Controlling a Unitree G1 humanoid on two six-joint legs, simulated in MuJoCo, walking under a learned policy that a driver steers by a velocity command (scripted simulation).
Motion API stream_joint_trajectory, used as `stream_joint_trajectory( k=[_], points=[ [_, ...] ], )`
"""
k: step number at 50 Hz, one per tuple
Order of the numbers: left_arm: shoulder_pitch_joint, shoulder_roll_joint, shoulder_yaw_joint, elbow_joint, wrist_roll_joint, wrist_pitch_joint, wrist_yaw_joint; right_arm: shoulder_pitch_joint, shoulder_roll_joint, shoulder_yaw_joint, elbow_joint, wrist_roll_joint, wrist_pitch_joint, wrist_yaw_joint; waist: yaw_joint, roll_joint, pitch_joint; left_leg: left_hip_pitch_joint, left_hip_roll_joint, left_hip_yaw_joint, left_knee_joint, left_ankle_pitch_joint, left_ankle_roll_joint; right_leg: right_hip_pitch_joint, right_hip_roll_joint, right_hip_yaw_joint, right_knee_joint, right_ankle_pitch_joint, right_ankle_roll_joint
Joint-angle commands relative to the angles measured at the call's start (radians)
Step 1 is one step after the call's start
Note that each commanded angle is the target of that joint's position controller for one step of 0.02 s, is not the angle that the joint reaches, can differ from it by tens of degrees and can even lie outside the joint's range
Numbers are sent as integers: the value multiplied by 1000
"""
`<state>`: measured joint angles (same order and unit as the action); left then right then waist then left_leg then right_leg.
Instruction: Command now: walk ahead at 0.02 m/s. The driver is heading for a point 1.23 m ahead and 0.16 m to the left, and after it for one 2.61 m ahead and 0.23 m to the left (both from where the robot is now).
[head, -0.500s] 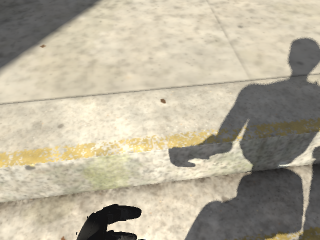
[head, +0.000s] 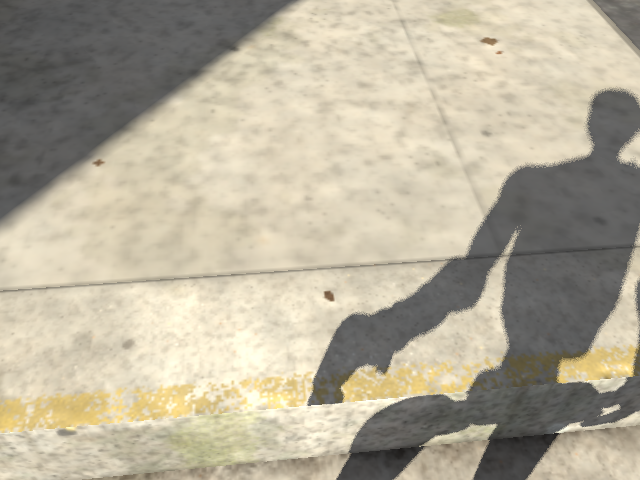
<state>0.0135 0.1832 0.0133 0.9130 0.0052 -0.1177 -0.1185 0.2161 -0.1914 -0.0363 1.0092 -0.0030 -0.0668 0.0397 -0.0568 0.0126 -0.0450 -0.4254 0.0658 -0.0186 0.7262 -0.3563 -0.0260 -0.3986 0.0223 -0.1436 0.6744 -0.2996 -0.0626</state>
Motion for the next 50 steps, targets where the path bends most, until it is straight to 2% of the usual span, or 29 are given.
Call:
stream_joint_trajectory(
  k=[1,3,6,15,24,38,39,40,41,42,44,46,47,48,49,50],
  points=[
    [31,79,16,-37,28,2,12,-126,-45,1,-80,17,-29,10,66,25,-13,-73,-17,-11,-213,96,77,155,-86,90,-173,29,-18],
    [47,81,20,-19,11,7,17,-100,-80,-7,-74,5,-24,18,42,2,-17,-7,-17,-9,-218,114,80,117,-83,101,-204,28,-33],
    [36,62,19,-21,9,3,25,-77,-74,-5,-65,-5,-26,17,18,-5,-55,45,-13,9,-224,170,83,143,-82,94,-191,168,-40],
    [94,40,25,-7,4,-1,41,-116,-67,-6,-94,-5,-24,19,27,6,-63,110,-7,6,-244,231,103,102,-82,98,-183,157,-19],
    [145,39,20,16,6,2,39,-107,-62,-8,-99,-2,-17,31,42,-7,-32,123,-19,1,-275,202,113,85,-86,95,-192,105,-4],
    [176,40,14,43,9,9,41,-51,-47,-1,-74,-2,-15,35,47,-24,-10,111,-32,6,-304,162,120,96,-95,97,-204,86,1],
    [195,36,13,53,10,13,41,-27,-43,-1,-62,-2,-11,34,45,-23,-2,110,-27,-2,-323,82,123,91,-97,100,-218,16,-1],
    [214,51,19,60,14,18,46,-1,-60,-7,-54,-9,-8,28,43,-19,27,96,-19,-22,-346,-43,139,67,-95,104,-230,-94,-10],
    [213,96,35,58,27,24,55,29,-103,-22,-49,-25,-3,18,38,-11,59,90,-9,-47,-356,-175,169,19,-95,118,-237,-213,-41],
    [208,114,44,55,39,27,66,47,-126,-33,-46,-40,-3,6,31,-3,72,87,14,-87,-374,-259,206,-19,-102,135,-239,-276,-73],
    [214,86,46,56,47,24,89,78,-114,-37,-40,-55,-8,-17,24,14,57,118,61,-157,-413,-282,265,-37,-111,153,-211,-254,-119],
    [239,43,38,64,44,26,94,108,-85,-29,-32,-43,-5,-25,23,36,39,166,94,-211,-448,-257,292,-28,-91,129,-155,-170,-113],
    [248,29,36,68,46,28,92,113,-75,-26,-23,-38,2,-25,25,48,41,172,116,-248,-477,-247,310,-20,-76,106,-118,-116,-103],
    [280,22,36,75,50,26,92,107,-82,-27,-24,-38,11,-25,36,62,40,167,139,-270,-496,-258,327,9,-61,81,-86,-88,-94],
    [324,12,38,90,55,20,92,85,-94,-29,-19,-42,25,-21,54,66,52,115,143,-253,-505,-241,331,78,-56,69,-77,-55,-102],
    [375,12,39,103,53,13,92,63,-89,-29,-22,-47,38,-17,72,52,72,63,139,-229,-490,-209,329,140,-56,75,-92,-43,-113]
  ],
)
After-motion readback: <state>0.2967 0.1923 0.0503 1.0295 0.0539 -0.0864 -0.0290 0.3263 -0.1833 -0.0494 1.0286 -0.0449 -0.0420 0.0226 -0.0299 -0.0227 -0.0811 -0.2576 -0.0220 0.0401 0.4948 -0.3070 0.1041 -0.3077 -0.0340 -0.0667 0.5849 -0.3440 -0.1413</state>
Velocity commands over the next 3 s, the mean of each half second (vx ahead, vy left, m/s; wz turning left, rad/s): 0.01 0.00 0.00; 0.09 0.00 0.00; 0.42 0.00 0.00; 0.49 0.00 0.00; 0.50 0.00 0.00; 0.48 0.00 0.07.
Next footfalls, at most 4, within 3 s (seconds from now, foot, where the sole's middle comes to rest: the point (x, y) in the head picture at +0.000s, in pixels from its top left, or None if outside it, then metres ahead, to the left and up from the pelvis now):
1.40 left None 0.36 0.13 -0.57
1.90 right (372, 329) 0.65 -0.10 -0.38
2.54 left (247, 197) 1.00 0.12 -0.38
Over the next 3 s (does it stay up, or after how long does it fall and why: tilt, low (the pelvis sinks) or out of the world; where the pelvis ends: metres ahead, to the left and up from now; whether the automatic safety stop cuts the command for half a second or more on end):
stays up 1.06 0.03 0.39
